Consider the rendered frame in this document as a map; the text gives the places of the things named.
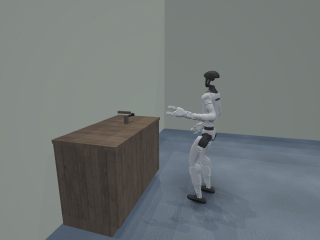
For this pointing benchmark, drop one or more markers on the left robot forearm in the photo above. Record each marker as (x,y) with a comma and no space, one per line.
(200,117)

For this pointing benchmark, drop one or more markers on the robot left upper arm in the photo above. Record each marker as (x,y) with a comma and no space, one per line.
(207,100)

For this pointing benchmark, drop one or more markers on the counter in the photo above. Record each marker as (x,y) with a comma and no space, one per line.
(103,170)

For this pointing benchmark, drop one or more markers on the humanoid robot head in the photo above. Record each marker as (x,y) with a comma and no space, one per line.
(210,76)

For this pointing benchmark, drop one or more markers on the robot left thigh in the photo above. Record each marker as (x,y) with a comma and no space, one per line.
(196,150)

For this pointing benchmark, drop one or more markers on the robot right upper arm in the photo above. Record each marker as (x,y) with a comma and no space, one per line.
(219,110)

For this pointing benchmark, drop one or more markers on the robot right hand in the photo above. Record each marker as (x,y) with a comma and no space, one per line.
(200,127)

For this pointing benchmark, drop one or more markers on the robot left hand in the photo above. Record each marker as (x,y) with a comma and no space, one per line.
(180,112)

